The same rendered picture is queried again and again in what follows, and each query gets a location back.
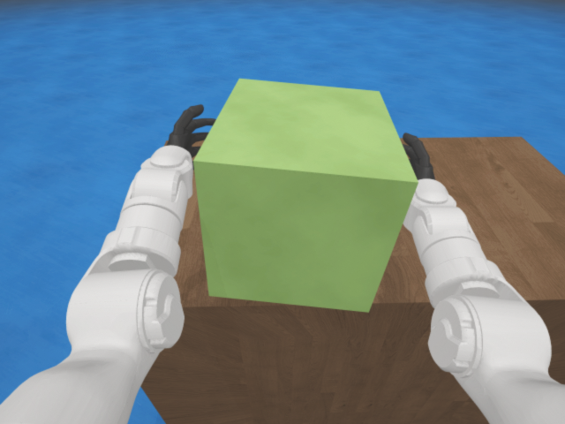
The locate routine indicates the robot right forearm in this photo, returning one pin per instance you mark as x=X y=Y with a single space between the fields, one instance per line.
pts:
x=449 y=251

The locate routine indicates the robot right hand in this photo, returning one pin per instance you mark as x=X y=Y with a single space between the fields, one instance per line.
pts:
x=419 y=159

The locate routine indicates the robot left forearm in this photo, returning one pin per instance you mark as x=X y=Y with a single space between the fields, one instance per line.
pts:
x=148 y=229

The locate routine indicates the robot right upper arm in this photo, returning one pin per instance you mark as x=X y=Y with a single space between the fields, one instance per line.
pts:
x=499 y=352

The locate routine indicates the pedestal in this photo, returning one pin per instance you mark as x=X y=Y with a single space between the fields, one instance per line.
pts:
x=242 y=361

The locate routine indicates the robot left hand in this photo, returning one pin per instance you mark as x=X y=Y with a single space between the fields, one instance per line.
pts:
x=182 y=135

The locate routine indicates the carton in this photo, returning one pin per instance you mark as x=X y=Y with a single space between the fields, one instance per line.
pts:
x=302 y=193

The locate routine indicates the robot left upper arm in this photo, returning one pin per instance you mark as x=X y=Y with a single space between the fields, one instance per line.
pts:
x=118 y=323

